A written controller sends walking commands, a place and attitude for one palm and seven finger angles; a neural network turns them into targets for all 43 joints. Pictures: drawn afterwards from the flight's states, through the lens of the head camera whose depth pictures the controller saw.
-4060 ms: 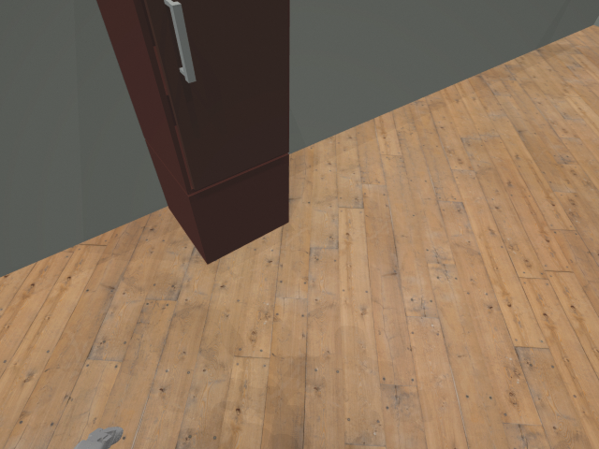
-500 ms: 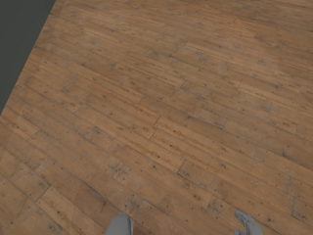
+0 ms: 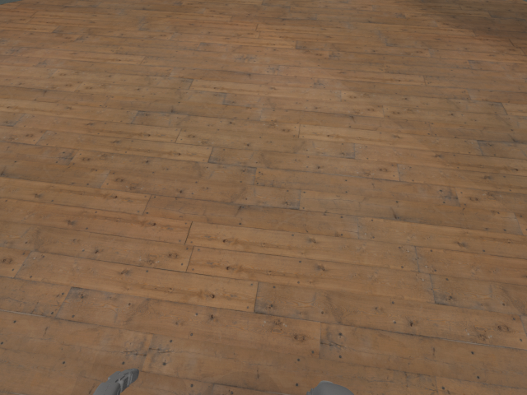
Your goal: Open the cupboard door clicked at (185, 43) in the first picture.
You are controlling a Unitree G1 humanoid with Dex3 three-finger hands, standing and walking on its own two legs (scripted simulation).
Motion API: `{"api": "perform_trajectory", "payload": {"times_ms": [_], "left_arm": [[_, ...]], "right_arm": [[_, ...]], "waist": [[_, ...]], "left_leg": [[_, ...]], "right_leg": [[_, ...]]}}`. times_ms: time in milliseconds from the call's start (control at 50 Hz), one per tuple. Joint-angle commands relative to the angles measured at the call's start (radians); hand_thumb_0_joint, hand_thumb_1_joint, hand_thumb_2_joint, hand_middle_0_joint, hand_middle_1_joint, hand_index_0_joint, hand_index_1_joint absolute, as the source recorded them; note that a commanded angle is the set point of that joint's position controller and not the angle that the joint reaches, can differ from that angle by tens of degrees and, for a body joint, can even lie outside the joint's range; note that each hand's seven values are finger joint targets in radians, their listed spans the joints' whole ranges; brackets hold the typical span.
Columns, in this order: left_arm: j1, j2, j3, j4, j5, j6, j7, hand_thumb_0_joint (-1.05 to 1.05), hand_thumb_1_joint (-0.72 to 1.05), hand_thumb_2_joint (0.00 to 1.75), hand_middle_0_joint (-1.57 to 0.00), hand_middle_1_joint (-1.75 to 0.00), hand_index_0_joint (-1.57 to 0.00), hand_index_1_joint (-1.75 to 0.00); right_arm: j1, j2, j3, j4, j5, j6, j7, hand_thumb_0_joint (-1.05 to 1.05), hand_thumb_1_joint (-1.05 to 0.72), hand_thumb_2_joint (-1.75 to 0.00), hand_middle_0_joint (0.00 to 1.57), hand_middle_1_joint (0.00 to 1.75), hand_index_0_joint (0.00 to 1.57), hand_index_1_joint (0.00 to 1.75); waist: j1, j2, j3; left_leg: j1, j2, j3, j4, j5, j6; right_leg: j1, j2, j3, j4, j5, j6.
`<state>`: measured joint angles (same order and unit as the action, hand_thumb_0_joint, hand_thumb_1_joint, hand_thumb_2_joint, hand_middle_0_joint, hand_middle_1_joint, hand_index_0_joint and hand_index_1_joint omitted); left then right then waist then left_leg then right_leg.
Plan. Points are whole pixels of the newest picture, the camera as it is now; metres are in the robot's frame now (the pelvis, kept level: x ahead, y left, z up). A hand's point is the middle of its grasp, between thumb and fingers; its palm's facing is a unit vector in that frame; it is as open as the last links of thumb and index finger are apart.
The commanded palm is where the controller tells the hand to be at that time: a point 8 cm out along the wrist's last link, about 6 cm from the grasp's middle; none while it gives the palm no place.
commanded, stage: walk to a spot facing it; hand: left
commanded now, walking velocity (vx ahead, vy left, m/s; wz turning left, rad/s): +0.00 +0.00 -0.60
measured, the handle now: out of the picture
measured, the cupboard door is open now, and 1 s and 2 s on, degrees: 0 0 0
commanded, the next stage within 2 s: turn to face it in 1.92 s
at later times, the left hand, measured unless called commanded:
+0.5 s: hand (161, 385) +0.16 +0.19 -0.17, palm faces -0.22 -0.96 -0.19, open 7.4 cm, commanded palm none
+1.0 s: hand (216, 357) +0.20 +0.10 -0.15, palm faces -0.56 -0.78 -0.27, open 7.4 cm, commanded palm none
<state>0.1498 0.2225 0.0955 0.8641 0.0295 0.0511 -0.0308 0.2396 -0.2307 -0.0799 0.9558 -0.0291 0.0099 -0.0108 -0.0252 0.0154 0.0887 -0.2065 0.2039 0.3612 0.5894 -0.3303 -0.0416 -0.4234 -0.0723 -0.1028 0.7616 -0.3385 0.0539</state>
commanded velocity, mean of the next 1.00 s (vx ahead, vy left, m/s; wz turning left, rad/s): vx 0.01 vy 0.00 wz -0.60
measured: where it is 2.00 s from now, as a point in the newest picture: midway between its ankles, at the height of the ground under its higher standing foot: outside the picture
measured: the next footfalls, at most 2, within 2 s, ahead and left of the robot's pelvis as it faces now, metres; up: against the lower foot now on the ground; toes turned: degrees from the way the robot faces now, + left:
right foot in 0.04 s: +0.08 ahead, -0.12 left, +0.00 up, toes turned -8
left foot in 0.46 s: +0.08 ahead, +0.12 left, +0.00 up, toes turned -11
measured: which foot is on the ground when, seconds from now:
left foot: down 0.00-0.04, up 0.06-0.44, down 0.46-0.94, up 0.96-1.00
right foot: up 0.00-0.02, down 0.04-0.48, up 0.50-0.92, down 0.94-1.00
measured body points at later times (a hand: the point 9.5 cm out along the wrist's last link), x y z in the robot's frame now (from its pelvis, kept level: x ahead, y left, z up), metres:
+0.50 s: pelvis +0.01 +0.03 +0.00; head +0.06 +0.04 +0.44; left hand +0.17 +0.24 -0.15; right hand +0.04 -0.24 -0.13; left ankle +0.04 +0.13 -0.73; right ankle +0.04 -0.11 -0.72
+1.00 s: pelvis -0.01 +0.00 -0.01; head +0.01 -0.05 +0.44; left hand +0.23 +0.14 -0.13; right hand -0.14 -0.22 -0.17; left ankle +0.04 +0.13 -0.70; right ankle -0.07 -0.07 -0.73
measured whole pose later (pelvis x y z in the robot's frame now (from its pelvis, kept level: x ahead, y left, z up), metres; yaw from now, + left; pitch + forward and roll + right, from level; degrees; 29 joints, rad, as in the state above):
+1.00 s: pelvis -0.01 +0.00 -0.01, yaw -36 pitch +1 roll +0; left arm 0.14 0.20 0.07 0.90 0.02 0.02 -0.01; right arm 0.26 -0.24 -0.08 0.96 -0.02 0.05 -0.01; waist -0.03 0.07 0.09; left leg -0.34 0.19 0.21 0.89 -0.51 -0.07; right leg -0.31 0.00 -0.09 0.64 -0.35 -0.04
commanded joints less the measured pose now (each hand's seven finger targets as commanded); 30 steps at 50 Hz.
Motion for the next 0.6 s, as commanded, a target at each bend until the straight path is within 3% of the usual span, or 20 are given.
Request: {"api": "perform_trajectory", "payload": {"times_ms": [0, 20, 40, 60, 80, 120, 160, 220, 320, 360, 400, 420, 440, 460, 480, 500, 520, 540, 580], "left_arm": [[0.188, 0.192, 0.035, -0.021, 0.008, -0.056, 0.019, 0.0, 0.9, 0.9, -0.2, -0.3, -0.2, -0.3], [0.238, 0.296, 0.053, -0.008, -0.005, -0.061, 0.034, 0.0, 0.9, 0.9, -0.2, -0.3, -0.2, -0.3], [0.237, 0.292, 0.053, -0.005, -0.016, -0.051, 0.048, 0.0, 0.9, 0.9, -0.2, -0.3, -0.2, -0.3], [0.17, 0.25, 0.048, -0.021, -0.017, -0.049, 0.053, 0.0, 0.9, 0.9, -0.2, -0.3, -0.2, -0.3], [0.1, 0.224, 0.041, -0.039, -0.018, -0.045, 0.054, 0.0, 0.9, 0.9, -0.2, -0.3, -0.2, -0.3], [0.005, 0.172, 0.021, -0.059, -0.017, -0.041, 0.056, 0.0, 0.9, 0.9, -0.2, -0.3, -0.2, -0.3], [-0.016, 0.173, 0.016, -0.065, -0.013, -0.043, 0.052, 0.0, 0.9, 0.9, -0.2, -0.3, -0.2, -0.3], [0.012, 0.183, 0.019, -0.048, -0.009, -0.04, 0.049, 0.0, 0.9, 0.9, -0.2, -0.3, -0.2, -0.3], [0.019, 0.2, 0.024, -0.044, -0.004, -0.028, 0.041, 0.0, 0.9, 0.9, -0.2, -0.3, -0.2, -0.3], [0.002, 0.199, 0.028, -0.052, -0.004, -0.022, 0.041, 0.0, 0.9, 0.9, -0.2, -0.3, -0.2, -0.3], [-0.031, 0.188, 0.026, -0.059, -0.011, -0.017, 0.041, 0.0, 0.9, 0.9, -0.2, -0.3, -0.2, -0.3], [-0.042, 0.161, 0.021, -0.065, -0.017, -0.012, 0.039, 0.0, 0.9, 0.9, -0.2, -0.3, -0.2, -0.3], [-0.02, 0.099, 0.011, -0.086, -0.027, -0.007, 0.034, 0.0, 0.9, 0.9, -0.2, -0.3, -0.2, -0.3], [-0.014, 0.082, 0.009, -0.099, -0.019, -0.007, 0.024, 0.0, 0.9, 0.9, -0.2, -0.3, -0.2, -0.3], [-0.012, 0.122, 0.023, -0.087, -0.004, -0.003, 0.019, 0.0, 0.9, 0.9, -0.2, -0.3, -0.2, -0.3], [0.04, 0.13, 0.036, -0.05, 0.005, 0.009, 0.018, 0.0, 0.9, 0.9, -0.2, -0.3, -0.2, -0.3], [0.062, 0.138, 0.043, -0.033, 0.005, 0.009, 0.01, 0.0, 0.9, 0.9, -0.2, -0.3, -0.2, -0.3], [0.061, 0.127, 0.041, -0.031, 0.005, 0.007, 0.003, 0.0, 0.9, 0.9, -0.2, -0.3, -0.2, -0.3], [0.06, 0.096, 0.031, -0.024, -0.002, 0.006, 0.001, 0.0, 0.9, 0.9, -0.2, -0.3, -0.2, -0.3]], "right_arm": [[0.027, -0.103, -0.02, -0.1, 0.01, -0.009, 0.012, 0.0, -0.9, -0.9, 0.2, 0.3, 0.2, 0.3], [-0.013, -0.045, 0.001, -0.15, 0.009, -0.004, 0.012, 0.0, -0.9, -0.9, 0.2, 0.3, 0.2, 0.3], [-0.024, -0.078, -0.002, -0.154, 0.017, 0.008, -0.005, 0.0, -0.9, -0.9, 0.2, 0.3, 0.2, 0.3], [-0.027, -0.07, 0.001, -0.142, 0.019, 0.011, -0.008, 0.0, -0.9, -0.9, 0.2, 0.3, 0.2, 0.3], [-0.037, -0.076, -0.001, -0.134, 0.014, 0.014, -0.009, 0.0, -0.9, -0.9, 0.2, 0.3, 0.2, 0.3], [-0.016, -0.093, -0.006, -0.108, 0.006, 0.023, -0.009, 0.0, -0.9, -0.9, 0.2, 0.3, 0.2, 0.3], [0.013, -0.084, -0.001, -0.097, 0.004, 0.029, -0.007, 0.0, -0.9, -0.9, 0.2, 0.3, 0.2, 0.3], [-0.015, -0.079, 0.001, -0.105, 0.008, 0.029, -0.008, 0.0, -0.9, -0.9, 0.2, 0.3, 0.2, 0.3], [-0.046, -0.07, 0.003, -0.13, 0.017, 0.02, -0.011, 0.0, -0.9, -0.9, 0.2, 0.3, 0.2, 0.3], [-0.021, -0.067, 0.003, -0.129, 0.021, 0.013, -0.015, 0.0, -0.9, -0.9, 0.2, 0.3, 0.2, 0.3], [0.053, -0.068, 0.003, -0.109, 0.025, 0.003, -0.022, 0.0, -0.9, -0.9, 0.2, 0.3, 0.2, 0.3], [0.09, -0.086, 0.0, -0.098, 0.025, -0.005, -0.027, 0.0, -0.9, -0.9, 0.2, 0.3, 0.2, 0.3], [0.09, -0.161, -0.01, -0.105, 0.015, -0.015, -0.03, 0.0, -0.9, -0.9, 0.2, 0.3, 0.2, 0.3], [0.044, -0.227, -0.024, -0.133, 0.007, -0.01, -0.027, 0.0, -0.9, -0.9, 0.2, 0.3, 0.2, 0.3], [-0.003, -0.214, -0.015, -0.153, 0.003, -0.007, -0.025, 0.0, -0.9, -0.9, 0.2, 0.3, 0.2, 0.3], [-0.084, -0.149, 0.0, -0.155, 0.004, -0.013, -0.031, 0.0, -0.9, -0.9, 0.2, 0.3, 0.2, 0.3], [-0.127, -0.124, 0.007, -0.176, 0.007, -0.017, -0.034, 0.0, -0.9, -0.9, 0.2, 0.3, 0.2, 0.3], [-0.112, -0.12, 0.009, -0.176, 0.004, -0.022, -0.034, 0.0, -0.9, -0.9, 0.2, 0.3, 0.2, 0.3], [-0.055, -0.118, 0.003, -0.153, 0.005, -0.027, -0.034, 0.0, -0.9, -0.9, 0.2, 0.3, 0.2, 0.3]], "waist": [[0.099, -0.219, -0.209], [0.118, -0.389, -0.221], [0.115, -0.276, -0.238], [0.089, -0.249, -0.213], [0.069, -0.24, -0.192], [0.026, -0.184, -0.165], [0.008, -0.143, -0.155], [0.028, -0.134, -0.136], [0.041, -0.174, -0.135], [0.032, -0.191, -0.153], [-0.007, -0.19, -0.182], [-0.027, -0.118, -0.192], [-0.025, 0.126, -0.186], [-0.008, 0.313, -0.124], [-0.001, 0.205, -0.083], [0.047, 0.246, -0.063], [0.063, 0.216, -0.07], [0.054, 0.164, -0.069], [0.035, 0.136, -0.094]], "left_leg": [[-0.226, 0.069, -0.05, 0.324, 0.062, -0.017], [-0.419, -0.068, -0.152, 0.572, -0.324, -0.054], [-0.409, -0.05, -0.296, 0.638, -0.321, -0.039], [-0.43, -0.035, -0.325, 0.642, -0.245, -0.037], [-0.431, -0.036, -0.332, 0.657, -0.179, -0.045], [-0.348, -0.038, -0.332, 0.603, -0.075, -0.056], [-0.305, -0.061, -0.315, 0.537, -0.048, -0.062], [-0.279, -0.087, -0.31, 0.433, -0.056, -0.063], [-0.202, -0.133, -0.309, 0.24, -0.094, -0.046], [-0.142, -0.154, -0.31, 0.141, -0.09, -0.032], [-0.02, -0.166, -0.304, -0.052, 0.015, -0.021], [0.091, -0.135, -0.319, -0.171, 0.078, -0.013], [0.172, 0.066, -0.542, -0.325, 0.002, 0.046], [0.112, 0.266, -0.698, -0.392, 0.038, 0.123], [-0.016, 0.284, -0.669, -0.389, 0.028, 0.163], [-0.053, 0.2, -0.566, -0.392, 0.062, 0.118], [-0.048, 0.16, -0.484, -0.356, 0.122, 0.107], [-0.022, 0.118, -0.413, -0.326, 0.22, 0.102], [0.084, 0.1, -0.339, -0.28, 0.379, 0.116]], "right_leg": [[0.444, -0.151, 0.236, -0.352, 0.398, -0.1], [0.453, -0.35, 0.542, -0.373, 0.788, -0.215], [0.432, -0.359, 0.469, -0.361, 0.798, -0.271], [0.408, -0.294, 0.416, -0.373, 0.692, -0.249], [0.377, -0.251, 0.405, -0.378, 0.597, -0.23], [0.256, -0.175, 0.307, -0.386, 0.515, -0.198], [0.212, -0.15, 0.283, -0.395, 0.476, -0.195], [0.198, -0.147, 0.333, -0.413, 0.407, -0.211], [0.169, -0.137, 0.429, -0.416, 0.309, -0.224], [0.156, -0.124, 0.464, -0.395, 0.325, -0.214], [0.122, -0.088, 0.467, -0.338, 0.337, -0.17], [0.047, -0.036, 0.422, -0.274, 0.274, -0.124], [-0.115, 0.089, 0.318, -0.104, 0.055, -0.068], [-0.216, 0.149, 0.161, 0.143, -0.209, -0.013], [-0.167, 0.098, 0.188, 0.306, -0.187, -0.007], [-0.17, 0.085, 0.209, 0.375, -0.1, 0.012], [-0.161, 0.076, 0.184, 0.43, -0.069, 0.014], [-0.167, 0.077, 0.163, 0.471, -0.04, 0.017], [-0.201, 0.069, 0.138, 0.489, -0.018, 0.033]]}}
